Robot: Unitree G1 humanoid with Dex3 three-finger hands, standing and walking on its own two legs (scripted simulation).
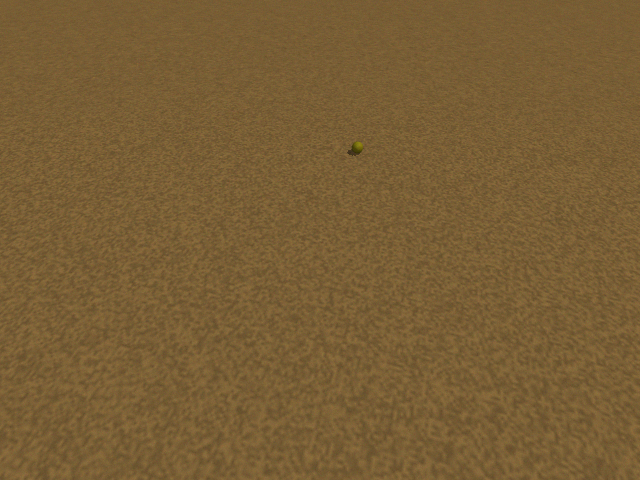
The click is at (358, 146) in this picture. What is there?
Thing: free ball
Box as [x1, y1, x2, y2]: [352, 142, 362, 152]
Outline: 354,142 352,145 353,151 361,151 362,144 360,142
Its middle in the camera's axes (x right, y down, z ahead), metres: +0.22 -0.53 +2.13
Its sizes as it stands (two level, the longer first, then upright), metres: 0.063 0.063 0.063
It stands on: the floor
